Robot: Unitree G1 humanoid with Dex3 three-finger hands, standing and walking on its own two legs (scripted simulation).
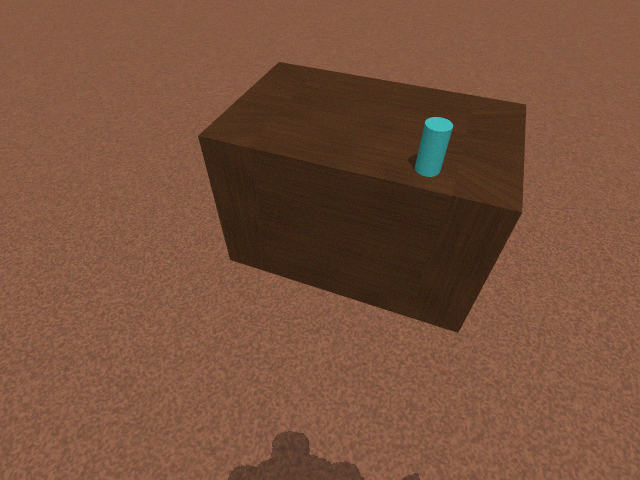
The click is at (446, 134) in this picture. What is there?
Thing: squat round
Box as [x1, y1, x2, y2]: [415, 117, 452, 176]
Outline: 441,117 428,118 424,124 415,164 416,171 422,175 436,175 441,167 452,128 452,123 447,119
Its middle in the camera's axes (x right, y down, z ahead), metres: +0.30 -0.24 +1.03
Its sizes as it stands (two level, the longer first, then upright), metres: 0.071 0.071 0.141
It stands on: a support 0.60 m high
